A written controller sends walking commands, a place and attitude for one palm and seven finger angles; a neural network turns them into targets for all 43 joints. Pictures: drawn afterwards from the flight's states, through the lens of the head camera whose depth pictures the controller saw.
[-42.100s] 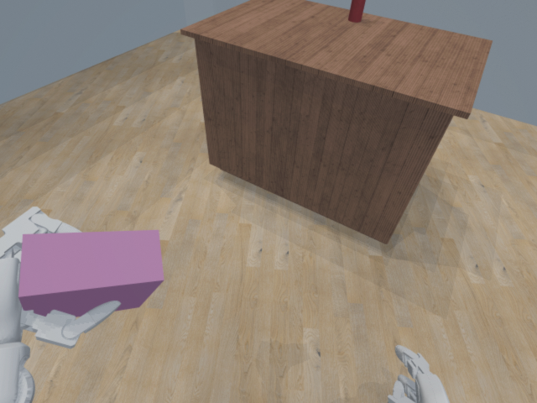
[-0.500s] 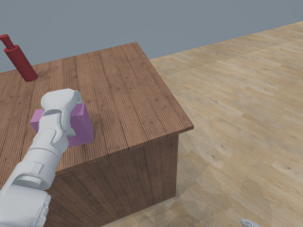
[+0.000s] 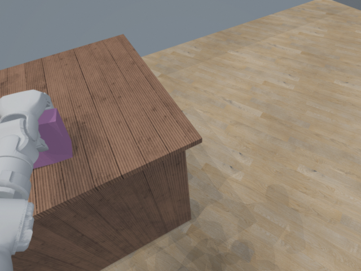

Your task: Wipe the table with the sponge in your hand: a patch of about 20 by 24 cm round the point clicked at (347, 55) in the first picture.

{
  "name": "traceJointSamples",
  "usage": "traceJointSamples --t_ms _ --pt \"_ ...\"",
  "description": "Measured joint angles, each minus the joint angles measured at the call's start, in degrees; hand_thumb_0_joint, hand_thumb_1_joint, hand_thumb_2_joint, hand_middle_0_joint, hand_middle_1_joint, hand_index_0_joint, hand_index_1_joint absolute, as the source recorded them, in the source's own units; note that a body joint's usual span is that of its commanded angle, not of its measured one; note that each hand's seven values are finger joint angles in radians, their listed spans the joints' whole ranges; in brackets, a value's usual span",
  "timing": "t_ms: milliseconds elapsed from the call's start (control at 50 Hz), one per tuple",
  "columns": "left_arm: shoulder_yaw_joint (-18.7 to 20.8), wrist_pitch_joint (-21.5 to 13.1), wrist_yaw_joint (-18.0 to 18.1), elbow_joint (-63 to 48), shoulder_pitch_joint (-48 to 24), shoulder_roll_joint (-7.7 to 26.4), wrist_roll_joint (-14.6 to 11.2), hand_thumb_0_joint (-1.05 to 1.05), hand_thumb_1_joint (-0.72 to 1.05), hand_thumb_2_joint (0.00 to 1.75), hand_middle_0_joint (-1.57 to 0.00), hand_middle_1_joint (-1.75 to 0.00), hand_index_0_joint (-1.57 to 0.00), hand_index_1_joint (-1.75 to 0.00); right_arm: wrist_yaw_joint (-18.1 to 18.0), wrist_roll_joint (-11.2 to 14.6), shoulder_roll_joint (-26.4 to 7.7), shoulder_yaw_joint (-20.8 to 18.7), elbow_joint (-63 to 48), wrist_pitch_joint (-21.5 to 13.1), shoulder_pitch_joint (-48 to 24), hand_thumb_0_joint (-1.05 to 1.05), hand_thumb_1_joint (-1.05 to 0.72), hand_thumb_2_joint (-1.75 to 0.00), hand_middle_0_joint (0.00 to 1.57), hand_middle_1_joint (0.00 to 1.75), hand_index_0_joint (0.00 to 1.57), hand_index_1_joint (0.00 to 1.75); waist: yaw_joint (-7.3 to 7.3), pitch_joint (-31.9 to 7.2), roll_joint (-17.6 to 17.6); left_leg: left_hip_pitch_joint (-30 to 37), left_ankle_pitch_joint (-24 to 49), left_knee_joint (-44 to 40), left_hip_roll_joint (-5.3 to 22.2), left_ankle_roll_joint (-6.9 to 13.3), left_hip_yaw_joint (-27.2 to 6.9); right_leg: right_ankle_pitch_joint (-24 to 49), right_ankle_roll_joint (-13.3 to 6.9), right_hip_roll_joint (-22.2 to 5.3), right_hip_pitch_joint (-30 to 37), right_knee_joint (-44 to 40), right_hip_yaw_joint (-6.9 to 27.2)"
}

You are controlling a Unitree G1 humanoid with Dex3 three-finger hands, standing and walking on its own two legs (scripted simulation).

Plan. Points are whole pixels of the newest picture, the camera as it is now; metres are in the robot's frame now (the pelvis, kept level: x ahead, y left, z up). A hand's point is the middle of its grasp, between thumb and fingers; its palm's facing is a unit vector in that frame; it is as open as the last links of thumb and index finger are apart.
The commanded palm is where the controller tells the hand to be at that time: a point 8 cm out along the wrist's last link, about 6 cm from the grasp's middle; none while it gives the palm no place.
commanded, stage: wipe forward along the third lane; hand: left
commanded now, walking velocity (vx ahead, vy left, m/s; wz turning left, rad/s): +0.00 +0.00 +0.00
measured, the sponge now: (38, 147) +0.39 +0.35 +0.07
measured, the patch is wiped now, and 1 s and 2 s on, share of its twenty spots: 0.85 1.00 1.00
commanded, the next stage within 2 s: wipe back along the third lane in 0.60 s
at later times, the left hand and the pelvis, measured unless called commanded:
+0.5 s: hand (31, 112) +0.45 +0.36 +0.12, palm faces -0.14 +0.01 -0.99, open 9.9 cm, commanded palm +0.46 +0.37 +0.15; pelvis +0.01 +0.01 +0.00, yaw +0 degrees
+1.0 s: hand (29, 110) +0.47 +0.38 +0.12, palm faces -0.04 -0.01 -1.00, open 9.9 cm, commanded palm +0.44 +0.37 +0.14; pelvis +0.04 +0.07 +0.01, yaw -1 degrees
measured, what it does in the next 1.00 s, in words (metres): shifts its weight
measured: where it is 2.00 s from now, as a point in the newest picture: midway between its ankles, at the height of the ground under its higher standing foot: outside the picture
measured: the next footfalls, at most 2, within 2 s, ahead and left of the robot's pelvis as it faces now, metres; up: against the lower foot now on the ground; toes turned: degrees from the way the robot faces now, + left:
none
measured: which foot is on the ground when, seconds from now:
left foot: down 0.00-1.00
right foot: down 0.00-1.00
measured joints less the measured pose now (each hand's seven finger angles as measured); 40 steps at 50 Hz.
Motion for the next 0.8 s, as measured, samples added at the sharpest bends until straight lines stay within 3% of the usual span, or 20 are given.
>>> traceJointSamples --t_ms 220,600,720,800 --pt "1.2 -0.6 1.1 2.8 -2.1 0.8 0.3 0.01 -0.58 1.09 -0.82 -1.31 -0.84 -1.31 0.5 0.1 0.2 0.5 0.0 0.1 -0.3 0.01 -0.91 -0.9 0.2 0.3 0.2 0.3 -0.52 -0.7 -0.2 -1.9 -0.6 0.9 0.0 0.2 -0.3 -0.3 0.1 0.1 -1.6 0.4 -0.3" --pt "1.6 -1.1 -1.4 10.1 -10.9 6.1 3.1 0.01 -0.57 1.09 -0.8 -1.33 -0.82 -1.34 -0.5 -0.4 -0.1 1.3 -0.3 -0.1 1.5 0.01 -0.91 -0.9 0.2 0.3 0.2 0.3 -3.51 0.1 -0.7 -4.8 -0.6 1.7 0.2 -0.9 0.2 0.1 1.5 0.2 -3.7 -0.7 0.4" --pt "1.9 -1.8 -1.3 9.6 -11.1 6.0 3.5 0.01 -0.57 1.1 -0.81 -1.32 -0.83 -1.33 -0.5 -0.6 0.1 0.6 0.0 0.4 3.5 0.01 -0.91 -0.9 0.2 0.3 0.2 0.3 -3.51 -0.3 -0.7 -4.8 -0.5 1.1 -0.1 -1.6 0.7 0.1 2.4 -0.2 -3.6 -1.6 1.1" --pt "0.7 -1.4 -0.1 7.2 -8.8 3.9 3.0 0.01 -0.58 1.1 -0.81 -1.32 -0.83 -1.33 -0.1 -0.8 0.6 -0.2 0.2 1.1 4.6 0.01 -0.91 -0.9 0.2 0.3 0.2 0.3 -2.7 -1.1 -0.4 -3.7 -0.5 0.1 -0.5 -1.7 1.3 0.0 3.2 -0.7 -2.4 -2.6 1.8"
